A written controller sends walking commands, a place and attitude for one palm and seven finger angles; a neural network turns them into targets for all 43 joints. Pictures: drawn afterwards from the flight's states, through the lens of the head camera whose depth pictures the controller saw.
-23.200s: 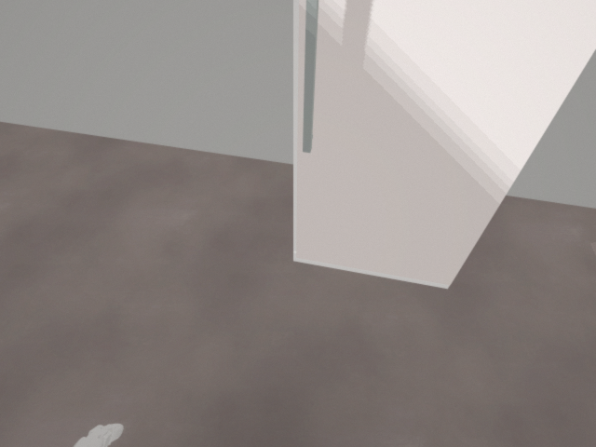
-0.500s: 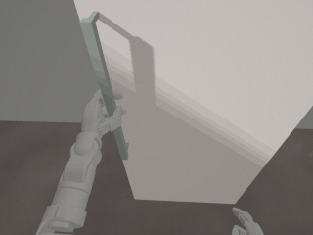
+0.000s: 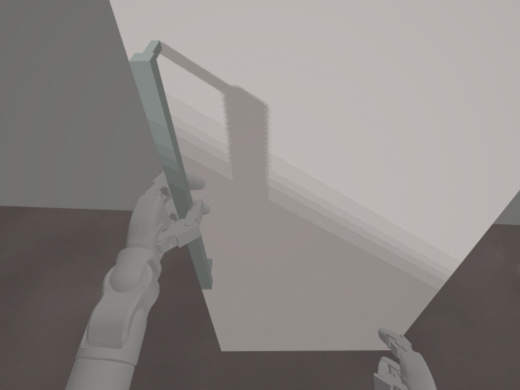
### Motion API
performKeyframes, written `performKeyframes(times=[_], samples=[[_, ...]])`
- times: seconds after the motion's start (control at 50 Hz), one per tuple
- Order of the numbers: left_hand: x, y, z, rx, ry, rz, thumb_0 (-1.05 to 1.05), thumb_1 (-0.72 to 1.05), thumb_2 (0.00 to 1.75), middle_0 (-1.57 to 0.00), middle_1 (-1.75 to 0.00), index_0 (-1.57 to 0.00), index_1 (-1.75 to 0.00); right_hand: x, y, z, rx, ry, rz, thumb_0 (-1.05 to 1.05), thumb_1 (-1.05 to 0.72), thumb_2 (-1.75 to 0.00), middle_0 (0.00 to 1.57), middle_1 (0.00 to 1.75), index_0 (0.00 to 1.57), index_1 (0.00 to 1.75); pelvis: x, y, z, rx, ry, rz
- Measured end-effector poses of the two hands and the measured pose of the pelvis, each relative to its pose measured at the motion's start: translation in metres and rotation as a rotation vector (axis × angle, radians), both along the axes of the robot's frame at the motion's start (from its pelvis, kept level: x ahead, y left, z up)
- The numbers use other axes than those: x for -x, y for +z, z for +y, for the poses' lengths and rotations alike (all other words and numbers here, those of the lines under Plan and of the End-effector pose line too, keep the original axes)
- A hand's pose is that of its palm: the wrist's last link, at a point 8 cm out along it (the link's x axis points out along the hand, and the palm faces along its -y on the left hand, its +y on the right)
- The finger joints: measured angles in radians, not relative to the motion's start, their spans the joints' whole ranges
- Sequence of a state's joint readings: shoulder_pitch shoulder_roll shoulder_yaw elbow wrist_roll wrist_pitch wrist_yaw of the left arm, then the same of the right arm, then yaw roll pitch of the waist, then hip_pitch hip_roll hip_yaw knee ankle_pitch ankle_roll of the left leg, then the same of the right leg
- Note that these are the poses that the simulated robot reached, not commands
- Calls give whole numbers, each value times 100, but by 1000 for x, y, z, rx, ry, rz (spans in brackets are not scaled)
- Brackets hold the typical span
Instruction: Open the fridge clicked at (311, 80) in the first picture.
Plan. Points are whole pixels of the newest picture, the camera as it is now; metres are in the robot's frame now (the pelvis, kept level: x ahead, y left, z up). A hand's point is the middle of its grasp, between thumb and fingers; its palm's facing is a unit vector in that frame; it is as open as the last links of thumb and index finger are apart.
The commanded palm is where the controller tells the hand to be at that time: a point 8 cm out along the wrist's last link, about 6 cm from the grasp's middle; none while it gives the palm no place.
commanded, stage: pull the door a little, standing still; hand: left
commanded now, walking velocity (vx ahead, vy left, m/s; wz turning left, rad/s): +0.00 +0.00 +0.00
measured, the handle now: (188, 199) +0.37 +0.15 +0.12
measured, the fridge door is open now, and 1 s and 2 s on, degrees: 4 25 42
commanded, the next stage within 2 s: walk backward, drawing the door open in 0.08 s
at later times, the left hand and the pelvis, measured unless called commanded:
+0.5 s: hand (193, 290) +0.21 +0.10 +0.13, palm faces -0.04 -0.99 -0.17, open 6.1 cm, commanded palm +0.18 +0.16 +0.13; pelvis -0.04 +0.00 +0.00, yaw -2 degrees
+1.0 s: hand (219, 373) +0.13 +0.06 +0.12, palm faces +0.07 -0.98 -0.18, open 6.3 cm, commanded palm +0.09 +0.10 +0.13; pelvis -0.11 -0.07 +0.00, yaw +8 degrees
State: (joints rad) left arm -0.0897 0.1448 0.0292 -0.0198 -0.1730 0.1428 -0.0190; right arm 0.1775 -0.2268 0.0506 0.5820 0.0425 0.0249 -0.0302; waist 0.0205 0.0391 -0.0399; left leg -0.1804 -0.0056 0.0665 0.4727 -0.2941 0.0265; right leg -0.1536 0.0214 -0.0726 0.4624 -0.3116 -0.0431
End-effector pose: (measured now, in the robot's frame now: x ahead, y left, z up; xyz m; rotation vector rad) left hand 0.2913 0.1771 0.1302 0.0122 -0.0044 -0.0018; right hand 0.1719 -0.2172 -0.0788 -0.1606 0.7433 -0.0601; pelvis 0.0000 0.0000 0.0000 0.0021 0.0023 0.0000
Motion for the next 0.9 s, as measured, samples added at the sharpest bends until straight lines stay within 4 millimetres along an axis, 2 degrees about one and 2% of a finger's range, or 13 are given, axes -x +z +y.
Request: performKeyframes(times=[0.1, 0.2, 0.3, 0.5, 0.68, 0.8, 0.9], samples=[[16, 0, -3, 9, -2, 3, 1, 73, 77, -38, -138, -37, -139, -2, 6, 1, -19, -7, -33, 1, -91, -90, 20, 30, 20, 30, 0, 0, -1, -1, -10, -6], [43, 0, -9, 12, -11, 1, 1, 73, 76, -36, -138, -35, -138, -1, 10, -2, -27, -13, -50, 1, -91, -90, 20, 30, 20, 30, 0, 0, -3, -1, -17, -12], [65, 3, -11, -119, -28, -51, 0, 66, 76, -39, -139, -36, -138, 6, 6, -6, 21, -16, -13, 1, -91, -90, 20, 30, 20, 30, 11, 2, -3, 12, -26, -4], [98, 3, -20, -153, -51, -88, -2, 63, 74, -43, -139, -37, -138, 52, -6, -8, 23, -79, 82, 1, -91, -90, 20, 30, 20, 30, 41, 5, 4, -2, -37, 14], [129, 1, -33, -139, -63, -117, -1, 65, 73, -44, -140, -34, -137, 96, -6, -5, 11, -83, 83, 1, -91, -90, 20, 30, 20, 30, 72, 3, -1, -5, -14, 0], [152, 1, -45, -150, -45, -127, -1, 64, 73, -45, -140, -34, -137, 114, -12, -11, 19, -48, 100, 1, -91, -90, 20, 30, 20, 30, 93, 2, -15, -13, 41, 4], [172, 1, -57, -167, 3, -126, -2, 63, 74, -45, -140, -33, -138, 115, -22, -23, 16, 10, 113, 1, -90, -90, 20, 30, 20, 30, 107, -1, -38, -17, 90, -1]])
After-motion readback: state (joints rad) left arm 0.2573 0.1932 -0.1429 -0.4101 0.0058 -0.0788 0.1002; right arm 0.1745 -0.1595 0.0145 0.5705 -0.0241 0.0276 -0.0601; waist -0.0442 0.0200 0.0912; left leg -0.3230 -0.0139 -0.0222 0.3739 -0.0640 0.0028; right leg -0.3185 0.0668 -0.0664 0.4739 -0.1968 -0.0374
